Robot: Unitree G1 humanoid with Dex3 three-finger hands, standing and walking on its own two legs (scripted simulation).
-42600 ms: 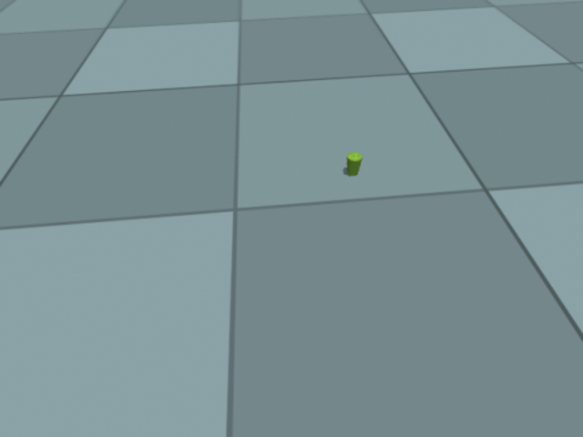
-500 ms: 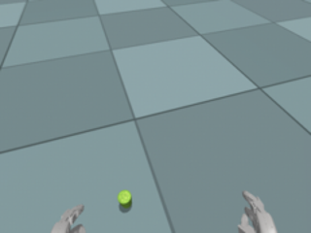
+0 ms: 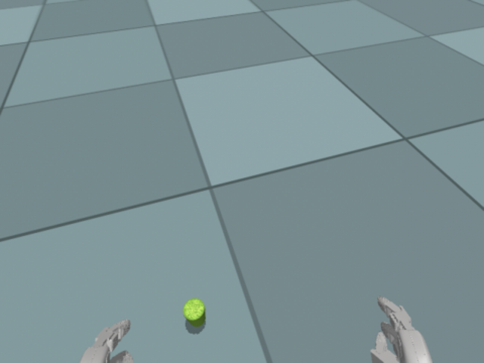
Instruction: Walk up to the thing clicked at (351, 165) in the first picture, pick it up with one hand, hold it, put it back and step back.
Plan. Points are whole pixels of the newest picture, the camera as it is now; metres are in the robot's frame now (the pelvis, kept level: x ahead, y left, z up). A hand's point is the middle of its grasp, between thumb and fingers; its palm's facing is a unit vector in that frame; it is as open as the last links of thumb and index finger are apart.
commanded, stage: home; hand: left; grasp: from above
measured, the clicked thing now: (195, 314) +0.46 +0.19 -0.66
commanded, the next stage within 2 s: stand in 0.56 s
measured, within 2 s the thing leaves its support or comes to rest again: neither
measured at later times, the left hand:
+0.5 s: hand out of the picture +0.16 +0.18 -0.04, palm faces +0.05 -0.98 -0.21, open 7.4 cm
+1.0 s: hand out of the picture +0.09 +0.25 -0.11, palm faces +0.03 -0.94 -0.34, open 7.4 cm
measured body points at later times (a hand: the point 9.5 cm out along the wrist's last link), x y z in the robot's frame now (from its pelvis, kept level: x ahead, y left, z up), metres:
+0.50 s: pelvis +0.00 +0.00 +0.00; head +0.01 +0.01 +0.45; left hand +0.15 +0.24 -0.03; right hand +0.16 -0.24 -0.06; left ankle +0.01 +0.12 -0.68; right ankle -0.01 -0.13 -0.68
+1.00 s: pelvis +0.00 +0.01 +0.04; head +0.01 +0.02 +0.48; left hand +0.09 +0.30 -0.08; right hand +0.10 -0.27 -0.08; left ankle +0.01 +0.12 -0.68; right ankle -0.01 -0.13 -0.68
